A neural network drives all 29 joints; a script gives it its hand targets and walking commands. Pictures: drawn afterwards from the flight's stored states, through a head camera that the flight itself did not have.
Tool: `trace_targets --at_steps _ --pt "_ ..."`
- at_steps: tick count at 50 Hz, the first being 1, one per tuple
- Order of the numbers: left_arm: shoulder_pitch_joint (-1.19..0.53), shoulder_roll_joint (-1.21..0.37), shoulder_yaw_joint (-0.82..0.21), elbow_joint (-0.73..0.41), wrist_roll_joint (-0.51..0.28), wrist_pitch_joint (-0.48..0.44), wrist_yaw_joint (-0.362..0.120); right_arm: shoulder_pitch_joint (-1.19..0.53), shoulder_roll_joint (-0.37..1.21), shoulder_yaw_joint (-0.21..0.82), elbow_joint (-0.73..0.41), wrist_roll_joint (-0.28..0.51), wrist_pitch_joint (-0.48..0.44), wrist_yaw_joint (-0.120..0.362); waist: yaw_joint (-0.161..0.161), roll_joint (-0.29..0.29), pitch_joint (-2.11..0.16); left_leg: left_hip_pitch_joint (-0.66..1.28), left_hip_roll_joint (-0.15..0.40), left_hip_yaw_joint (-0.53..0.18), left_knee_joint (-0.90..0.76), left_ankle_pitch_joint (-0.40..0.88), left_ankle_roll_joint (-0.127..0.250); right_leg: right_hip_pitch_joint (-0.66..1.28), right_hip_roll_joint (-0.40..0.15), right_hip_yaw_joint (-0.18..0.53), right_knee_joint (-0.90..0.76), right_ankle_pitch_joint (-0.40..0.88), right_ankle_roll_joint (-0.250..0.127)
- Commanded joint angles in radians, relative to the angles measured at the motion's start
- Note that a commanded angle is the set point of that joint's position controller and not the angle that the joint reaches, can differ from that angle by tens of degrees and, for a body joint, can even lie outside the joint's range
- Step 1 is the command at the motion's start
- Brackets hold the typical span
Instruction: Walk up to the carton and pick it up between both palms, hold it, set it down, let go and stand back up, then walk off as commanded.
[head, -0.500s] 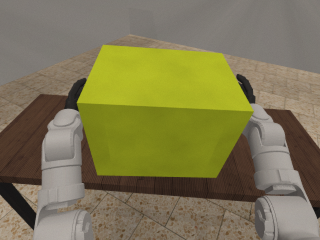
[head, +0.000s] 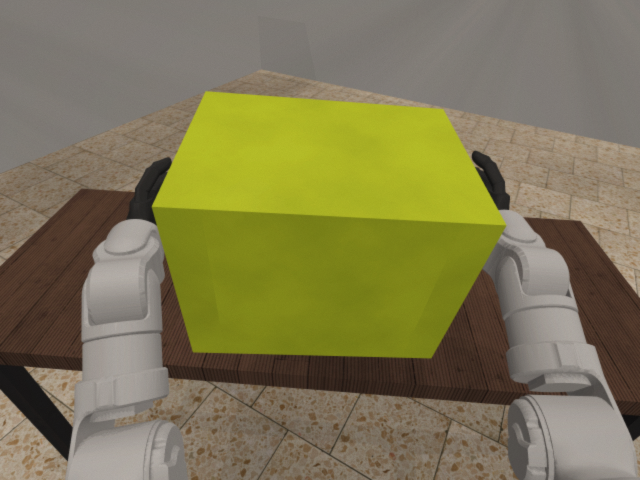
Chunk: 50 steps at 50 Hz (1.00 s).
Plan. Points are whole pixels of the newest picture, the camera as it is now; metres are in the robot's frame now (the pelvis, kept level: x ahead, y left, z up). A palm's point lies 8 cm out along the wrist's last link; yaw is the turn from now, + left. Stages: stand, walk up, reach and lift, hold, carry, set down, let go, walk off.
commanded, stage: hold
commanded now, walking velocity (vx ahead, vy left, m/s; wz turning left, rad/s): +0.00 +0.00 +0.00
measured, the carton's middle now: (321, 227) +0.37 +0.00 +0.17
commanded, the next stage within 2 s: set down in 1.88 s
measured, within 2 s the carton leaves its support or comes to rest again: neither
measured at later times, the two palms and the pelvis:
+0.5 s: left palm (144, 221) +0.34 +0.21 +0.21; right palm (485, 211) +0.35 -0.20 +0.21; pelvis -0.01 +0.00 +0.00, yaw +0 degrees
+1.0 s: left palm (150, 224) +0.34 +0.20 +0.20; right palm (488, 216) +0.35 -0.20 +0.21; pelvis +0.00 +0.00 +0.00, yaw +0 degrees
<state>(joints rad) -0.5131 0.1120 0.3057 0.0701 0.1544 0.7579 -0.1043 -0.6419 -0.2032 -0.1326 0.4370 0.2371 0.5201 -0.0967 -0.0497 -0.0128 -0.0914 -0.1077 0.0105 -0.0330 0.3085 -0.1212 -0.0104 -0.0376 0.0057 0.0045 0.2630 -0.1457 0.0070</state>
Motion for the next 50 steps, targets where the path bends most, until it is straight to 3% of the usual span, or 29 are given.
trace_targets --at_steps 1,8,10,12,14,17,18,19,20,21,22,24,28,29,30,31,35,38,39,40,41,42,43,45,46,47,48,49,50 --pt "-0.759 -0.41 -0.424 -0.181 -0.154 -0.072 -0.12 -0.738 0.492 0.395 -0.325 0.13 -0.052 0.179 0.009 0.04 -0.342 0.085 -0.053 0.046 -0.028 0.184 -0.01 0.08 0.04 -0.007 -0.019 0.193 -0.005" --pt "-0.779 -0.425 -0.424 -0.148 -0.162 -0.082 -0.112 -0.754 0.49 0.384 -0.297 0.116 -0.05 0.178 -0.01 0.017 -0.331 0.068 -0.052 0.044 -0.044 0.124 -0.005 0.07 0.042 -0.005 -0.03 0.142 -0.005" --pt "-0.78 -0.412 -0.403 -0.131 -0.146 -0.081 -0.115 -0.758 0.5 0.39 -0.266 0.122 -0.048 0.187 0.02 0.021 -0.305 0.048 -0.05 0.046 -0.048 0.116 0.002 0.061 0.039 -0.006 -0.03 0.12 -0.008" --pt "-0.805 -0.42 -0.408 -0.115 -0.156 -0.084 -0.112 -0.766 0.49 0.367 -0.24 0.104 -0.048 0.192 0.013 0.017 -0.306 0.044 -0.046 0.048 -0.059 0.079 -0.002 0.037 0.037 -0.01 -0.032 0.082 -0.007" --pt "-0.822 -0.443 -0.449 -0.177 -0.182 -0.091 -0.107 -0.79 0.522 0.401 -0.31 0.125 -0.065 0.189 0.015 0.031 -0.375 0.083 -0.048 0.048 -0.037 0.147 -0.007 0.066 0.043 -0.014 -0.028 0.143 -0.009" --pt "-0.819 -0.421 -0.42 -0.083 -0.155 -0.085 -0.108 -0.762 0.471 0.339 -0.199 0.089 -0.053 0.193 -0.006 0.048 -0.289 0.049 -0.043 0.047 -0.064 0.05 -0.011 0.016 0.037 -0.015 -0.043 0.051 -0.015" --pt "-0.808 -0.417 -0.4 -0.055 -0.151 -0.082 -0.113 -0.785 0.483 0.35 -0.224 0.085 -0.058 0.195 0.007 0.02 -0.295 0.041 -0.042 0.05 -0.067 0.028 0.003 0.027 0.035 -0.009 -0.047 0.029 -0.015" --pt "-0.81 -0.439 -0.416 -0.098 -0.157 -0.087 -0.11 -0.806 0.495 0.368 -0.248 0.096 -0.065 0.195 0.012 0.022 -0.329 0.044 -0.04 0.046 -0.062 0.069 0.0 0.04 0.039 -0.005 -0.04 0.064 -0.017" --pt "-0.782 -0.455 -0.433 -0.109 -0.159 -0.082 -0.115 -0.753 0.484 0.364 -0.227 0.097 -0.064 0.194 -0.009 0.032 -0.319 0.065 -0.037 0.048 -0.052 0.106 -0.013 0.046 0.044 -0.009 -0.033 0.102 -0.02" --pt "-0.801 -0.457 -0.439 -0.151 -0.175 -0.085 -0.111 -0.788 0.508 0.389 -0.287 0.118 -0.072 0.189 0.006 0.027 -0.38 0.091 -0.044 0.049 -0.035 0.162 -0.01 0.073 0.044 -0.009 -0.025 0.159 -0.014" --pt "-0.804 -0.448 -0.433 -0.119 -0.168 -0.085 -0.108 -0.759 0.485 0.365 -0.229 0.114 -0.062 0.192 -0.005 0.049 -0.329 0.084 -0.044 0.046 -0.04 0.14 -0.018 0.045 0.046 -0.009 -0.031 0.128 -0.015" --pt "-0.784 -0.428 -0.406 -0.091 -0.153 -0.081 -0.117 -0.755 0.485 0.363 -0.232 0.101 -0.059 0.187 0.0 0.025 -0.306 0.071 -0.046 0.051 -0.05 0.108 -0.004 0.054 0.037 -0.006 -0.041 0.114 -0.012" --pt "-0.812 -0.45 -0.451 -0.173 -0.177 -0.089 -0.109 -0.77 0.495 0.384 -0.261 0.121 -0.07 0.19 0.0 0.053 -0.366 0.084 -0.043 0.047 -0.043 0.134 -0.015 0.06 0.043 -0.004 -0.033 0.123 -0.017" --pt "-0.824 -0.444 -0.431 -0.134 -0.167 -0.092 -0.105 -0.803 0.501 0.384 -0.256 0.117 -0.072 0.195 0.018 0.031 -0.362 0.088 -0.047 0.047 -0.043 0.131 -0.008 0.051 0.044 -0.01 -0.035 0.105 -0.013" --pt "-0.811 -0.438 -0.429 -0.117 -0.16 -0.09 -0.109 -0.765 0.488 0.356 -0.219 0.099 -0.068 0.197 0.006 0.05 -0.325 0.079 -0.047 0.055 -0.055 0.098 -0.014 0.029 0.036 -0.006 -0.041 0.081 -0.015" --pt "-0.829 -0.455 -0.447 -0.174 -0.171 -0.095 -0.104 -0.773 0.504 0.376 -0.255 0.119 -0.074 0.196 0.005 0.051 -0.358 0.095 -0.041 0.049 -0.045 0.141 -0.02 0.04 0.043 -0.011 -0.031 0.125 -0.018" --pt "-0.804 -0.448 -0.456 -0.157 -0.179 -0.094 -0.099 -0.791 0.496 0.39 -0.296 0.122 -0.079 0.192 -0.005 0.028 -0.373 0.093 -0.048 0.044 -0.033 0.169 -0.015 0.062 0.046 -0.016 -0.028 0.173 -0.008" --pt "-0.777 -0.432 -0.443 -0.192 -0.172 -0.098 -0.094 -0.745 0.495 0.408 -0.329 0.138 -0.077 0.187 0.011 0.02 -0.409 0.14 -0.05 0.043 -0.014 0.242 -0.014 0.062 0.055 -0.018 -0.014 0.238 -0.004" --pt "-0.755 -0.426 -0.442 -0.189 -0.179 -0.092 -0.096 -0.716 0.482 0.39 -0.316 0.138 -0.069 0.181 -0.008 0.034 -0.361 0.124 -0.045 0.042 -0.023 0.201 -0.017 0.052 0.049 -0.009 -0.024 0.207 -0.006" --pt "-0.788 -0.411 -0.423 -0.179 -0.165 -0.092 -0.098 -0.736 0.495 0.39 -0.294 0.136 -0.064 0.184 0.014 0.037 -0.345 0.09 -0.054 0.049 -0.029 0.177 -0.015 0.064 0.042 -0.008 -0.024 0.179 -0.002" --pt "-0.768 -0.415 -0.417 -0.154 -0.16 -0.085 -0.104 -0.743 0.479 0.384 -0.283 0.129 -0.061 0.185 0.006 0.044 -0.307 0.088 -0.047 0.047 -0.039 0.153 -0.008 0.045 0.037 -0.003 -0.031 0.151 -0.003" --pt "-0.741 -0.442 -0.452 -0.21 -0.174 -0.078 -0.106 -0.731 0.48 0.404 -0.331 0.138 -0.068 0.183 -0.004 0.038 -0.366 0.106 -0.049 0.044 -0.022 0.213 -0.018 0.08 0.047 -0.009 -0.019 0.209 -0.007" --pt "-0.737 -0.424 -0.429 -0.149 -0.158 -0.076 -0.108 -0.741 0.462 0.373 -0.293 0.126 -0.06 0.18 -0.008 0.043 -0.321 0.085 -0.05 0.046 -0.04 0.137 -0.014 0.059 0.041 -0.004 -0.036 0.136 -0.008" --pt "-0.77 -0.421 -0.437 -0.174 -0.164 -0.086 -0.109 -0.73 0.488 0.391 -0.297 0.129 -0.057 0.181 -0.001 0.037 -0.342 0.104 -0.051 0.048 -0.033 0.174 -0.015 0.063 0.042 -0.009 -0.03 0.173 -0.009" --pt "-0.787 -0.438 -0.47 -0.221 -0.184 -0.087 -0.103 -0.736 0.469 0.381 -0.314 0.135 -0.065 0.183 -0.017 0.066 -0.39 0.118 -0.045 0.04 -0.026 0.186 -0.028 0.061 0.048 -0.008 -0.023 0.17 -0.018" --pt "-0.773 -0.419 -0.437 -0.151 -0.17 -0.083 -0.105 -0.747 0.467 0.377 -0.295 0.129 -0.058 0.185 0.0 0.034 -0.325 0.087 -0.049 0.044 -0.039 0.142 -0.013 0.034 0.045 -0.008 -0.034 0.134 -0.011" --pt "-0.772 -0.416 -0.43 -0.172 -0.165 -0.083 -0.108 -0.717 0.476 0.386 -0.289 0.121 -0.055 0.18 -0.012 0.032 -0.322 0.088 -0.051 0.049 -0.041 0.155 -0.011 0.059 0.043 -0.006 -0.031 0.162 -0.007" --pt "-0.776 -0.429 -0.431 -0.183 -0.163 -0.083 -0.107 -0.763 0.494 0.409 -0.327 0.133 -0.061 0.186 0.01 0.021 -0.35 0.089 -0.055 0.047 -0.035 0.183 -0.007 0.07 0.049 -0.015 -0.023 0.182 -0.006" --pt "-0.773 -0.429 -0.43 -0.17 -0.158 -0.081 -0.106 -0.722 0.479 0.389 -0.276 0.128 -0.053 0.185 0.0 0.033 -0.319 0.094 -0.05 0.048 -0.039 0.169 -0.015 0.048 0.049 -0.013 -0.025 0.165 -0.012"
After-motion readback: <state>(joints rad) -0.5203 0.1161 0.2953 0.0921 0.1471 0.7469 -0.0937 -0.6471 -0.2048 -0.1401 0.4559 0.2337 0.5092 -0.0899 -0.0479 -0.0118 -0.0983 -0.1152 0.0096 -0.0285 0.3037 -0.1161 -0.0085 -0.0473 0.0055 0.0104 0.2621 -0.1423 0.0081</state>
